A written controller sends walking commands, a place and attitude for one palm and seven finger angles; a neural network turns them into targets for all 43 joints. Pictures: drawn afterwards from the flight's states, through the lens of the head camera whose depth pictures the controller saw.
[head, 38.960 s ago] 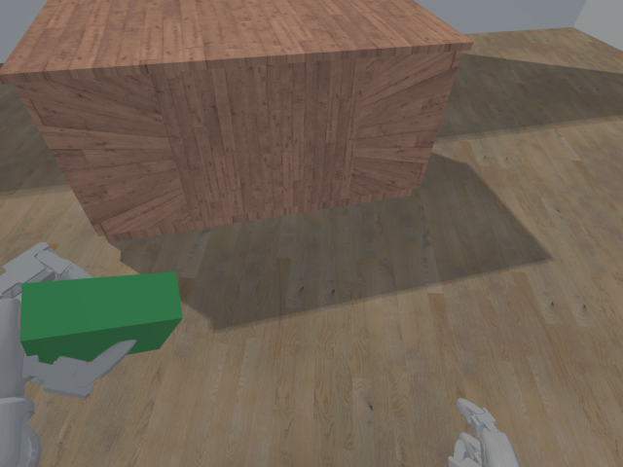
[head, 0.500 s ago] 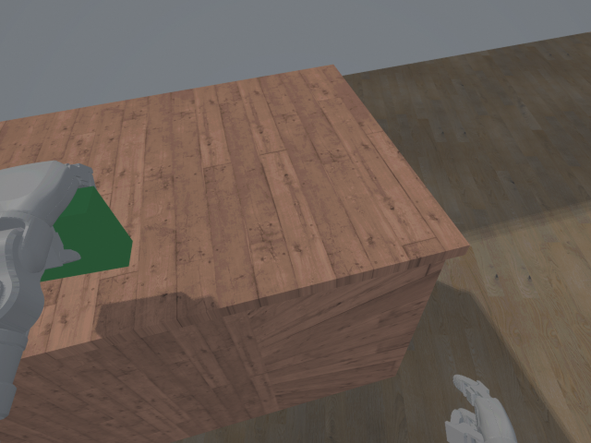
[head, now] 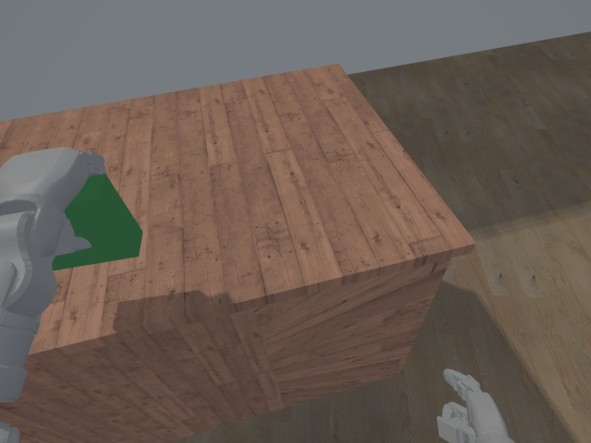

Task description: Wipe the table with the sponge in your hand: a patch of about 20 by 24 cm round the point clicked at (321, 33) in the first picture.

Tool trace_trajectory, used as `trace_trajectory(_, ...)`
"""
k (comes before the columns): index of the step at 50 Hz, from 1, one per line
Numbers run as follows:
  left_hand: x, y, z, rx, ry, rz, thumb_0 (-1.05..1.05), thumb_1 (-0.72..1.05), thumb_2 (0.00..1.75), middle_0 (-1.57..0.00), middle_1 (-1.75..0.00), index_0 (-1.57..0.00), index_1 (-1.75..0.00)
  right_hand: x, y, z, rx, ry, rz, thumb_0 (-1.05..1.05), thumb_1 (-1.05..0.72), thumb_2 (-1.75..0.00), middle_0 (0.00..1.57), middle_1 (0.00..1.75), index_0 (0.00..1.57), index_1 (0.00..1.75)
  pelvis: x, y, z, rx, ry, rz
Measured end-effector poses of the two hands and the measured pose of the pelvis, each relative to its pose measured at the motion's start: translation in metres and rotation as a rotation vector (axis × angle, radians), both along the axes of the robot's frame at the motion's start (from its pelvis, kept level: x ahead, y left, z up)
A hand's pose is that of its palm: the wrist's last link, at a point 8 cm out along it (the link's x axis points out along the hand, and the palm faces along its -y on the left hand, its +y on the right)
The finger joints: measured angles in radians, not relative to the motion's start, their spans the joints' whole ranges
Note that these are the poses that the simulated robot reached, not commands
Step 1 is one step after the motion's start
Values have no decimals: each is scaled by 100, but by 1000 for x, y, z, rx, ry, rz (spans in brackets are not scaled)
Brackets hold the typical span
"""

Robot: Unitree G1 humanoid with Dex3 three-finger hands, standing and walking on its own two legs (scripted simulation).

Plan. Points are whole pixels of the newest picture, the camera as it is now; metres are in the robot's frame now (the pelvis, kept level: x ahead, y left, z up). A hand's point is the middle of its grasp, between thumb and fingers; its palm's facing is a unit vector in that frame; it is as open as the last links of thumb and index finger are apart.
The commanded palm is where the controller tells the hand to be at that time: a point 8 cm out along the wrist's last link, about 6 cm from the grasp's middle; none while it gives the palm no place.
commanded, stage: bring the sponge back beside the body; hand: left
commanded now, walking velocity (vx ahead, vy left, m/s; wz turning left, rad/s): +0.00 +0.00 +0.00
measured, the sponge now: (83, 234) +0.32 +0.34 +0.12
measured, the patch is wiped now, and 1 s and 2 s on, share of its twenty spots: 1.00 1.00 1.00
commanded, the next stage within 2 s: step back with the hand held close in 1.52 s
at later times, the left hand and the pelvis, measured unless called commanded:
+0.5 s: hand (70, 256) +0.26 +0.31 +0.15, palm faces +0.03 -0.04 -1.00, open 8.9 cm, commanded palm +0.22 +0.30 +0.23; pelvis +0.00 -0.01 +0.00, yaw +0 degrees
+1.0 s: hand (80, 310) +0.20 +0.26 +0.15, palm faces +0.06 -0.05 -1.00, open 8.9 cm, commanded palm +0.16 +0.27 +0.23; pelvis -0.01 -0.02 -0.01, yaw -1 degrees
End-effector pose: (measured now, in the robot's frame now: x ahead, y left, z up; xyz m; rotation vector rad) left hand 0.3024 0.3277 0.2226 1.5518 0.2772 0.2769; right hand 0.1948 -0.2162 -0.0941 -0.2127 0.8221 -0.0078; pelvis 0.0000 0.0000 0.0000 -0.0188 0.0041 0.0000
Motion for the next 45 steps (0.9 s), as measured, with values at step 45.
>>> trace_trajectory(45, -110, -54, -20, -63, -55, 8, -1, -44, 111, -84, -143, -86, -147, 19, -9, 13, 40, -126, 51, 1, -90, -90, 20, 30, 20, 29, -9, -22, -5, 7, -51, -15)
